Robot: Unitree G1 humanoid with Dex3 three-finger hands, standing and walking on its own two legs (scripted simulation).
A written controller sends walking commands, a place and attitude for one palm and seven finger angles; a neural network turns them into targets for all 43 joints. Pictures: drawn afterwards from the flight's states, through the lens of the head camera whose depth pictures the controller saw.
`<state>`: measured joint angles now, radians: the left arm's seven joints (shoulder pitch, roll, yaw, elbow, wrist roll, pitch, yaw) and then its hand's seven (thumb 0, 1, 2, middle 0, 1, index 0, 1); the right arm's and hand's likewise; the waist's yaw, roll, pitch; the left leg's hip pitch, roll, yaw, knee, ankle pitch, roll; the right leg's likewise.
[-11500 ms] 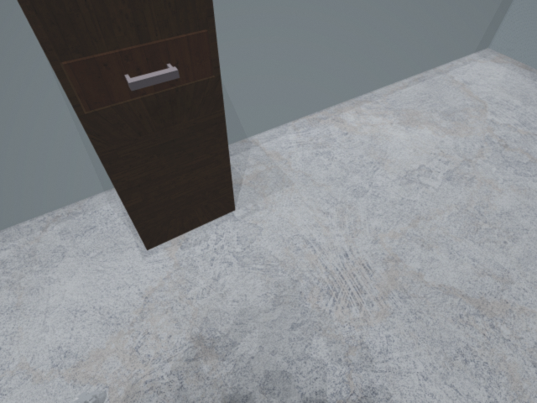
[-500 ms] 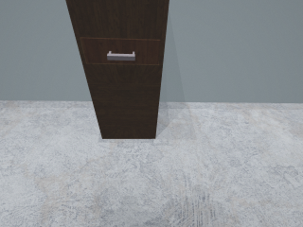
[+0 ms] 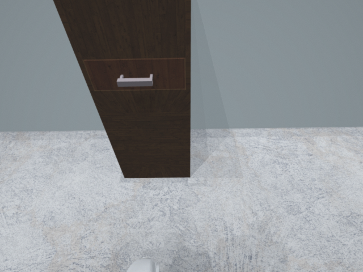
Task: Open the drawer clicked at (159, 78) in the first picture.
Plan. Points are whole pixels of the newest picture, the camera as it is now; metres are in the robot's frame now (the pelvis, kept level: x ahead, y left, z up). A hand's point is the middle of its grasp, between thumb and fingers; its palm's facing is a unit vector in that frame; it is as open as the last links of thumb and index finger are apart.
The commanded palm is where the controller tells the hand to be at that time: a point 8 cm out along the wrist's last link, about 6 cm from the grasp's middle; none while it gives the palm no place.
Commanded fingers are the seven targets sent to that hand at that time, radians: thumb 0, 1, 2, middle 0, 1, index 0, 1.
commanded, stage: take the last steps up to it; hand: left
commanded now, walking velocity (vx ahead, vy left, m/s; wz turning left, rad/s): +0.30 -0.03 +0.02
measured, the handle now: (135, 79) +0.79 +0.24 +0.00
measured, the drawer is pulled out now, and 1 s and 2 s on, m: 0.00 0.00 0.00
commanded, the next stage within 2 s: come to a stop and stand still in 0.54 s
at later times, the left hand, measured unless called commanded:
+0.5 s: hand (114, 241) +0.23 +0.22 -0.17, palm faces +0.03 -0.98 -0.21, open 7.4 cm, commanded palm none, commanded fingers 0.00 0.90 0.90 -0.20 -0.30 -0.20 -0.30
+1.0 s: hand (132, 219) +0.31 +0.18 -0.19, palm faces +0.04 -0.97 -0.22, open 7.3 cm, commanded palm none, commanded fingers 0.00 0.90 0.90 -0.20 -0.30 -0.20 -0.30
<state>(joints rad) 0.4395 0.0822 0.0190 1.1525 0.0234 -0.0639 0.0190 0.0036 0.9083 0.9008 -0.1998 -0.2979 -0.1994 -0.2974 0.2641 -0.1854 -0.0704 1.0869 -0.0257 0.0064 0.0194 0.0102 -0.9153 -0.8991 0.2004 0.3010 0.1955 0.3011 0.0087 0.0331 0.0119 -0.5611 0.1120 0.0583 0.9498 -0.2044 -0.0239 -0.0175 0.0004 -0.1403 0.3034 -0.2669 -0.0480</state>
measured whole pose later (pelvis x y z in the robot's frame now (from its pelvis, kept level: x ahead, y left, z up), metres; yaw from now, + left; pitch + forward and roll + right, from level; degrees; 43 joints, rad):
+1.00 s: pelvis +0.26 +0.00 -0.02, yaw -1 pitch -1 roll +0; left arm 0.19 0.17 0.05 1.04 0.02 0.03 0.04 0.00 0.91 0.90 -0.20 -0.30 -0.20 -0.30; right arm 0.18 -0.18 -0.05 1.03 -0.01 0.03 -0.01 0.01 -0.93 -0.90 0.20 0.30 0.20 0.30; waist 0.01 0.00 0.10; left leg -0.30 0.03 0.07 0.58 -0.25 -0.03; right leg -0.29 -0.07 -0.14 0.57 -0.27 -0.01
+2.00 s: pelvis +0.27 -0.06 -0.01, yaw -2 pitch +0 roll +1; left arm 0.28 0.16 0.00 1.09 0.01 -0.01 0.03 0.01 0.90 0.90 -0.20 -0.30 -0.20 -0.30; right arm 0.28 -0.16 0.00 1.11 -0.01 -0.01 -0.02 0.01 -0.91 -0.90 0.20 0.30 0.20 0.30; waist -0.01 0.01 0.04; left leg -0.25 0.08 0.04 0.50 -0.24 -0.06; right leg -0.15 0.01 -0.02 0.53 -0.37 -0.03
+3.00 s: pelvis +0.29 -0.04 -0.01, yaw -1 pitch +0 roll +1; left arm 0.25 0.20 0.01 1.10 0.02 -0.01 0.03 0.00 0.90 0.90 -0.20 -0.30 -0.20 -0.30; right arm 0.21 -0.19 0.01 1.14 -0.01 -0.01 -0.02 0.01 -0.91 -0.90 0.20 0.30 0.20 0.30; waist 0.00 -0.01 0.04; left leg -0.20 0.05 0.05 0.45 -0.24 -0.04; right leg -0.09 -0.02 -0.02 0.46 -0.36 -0.01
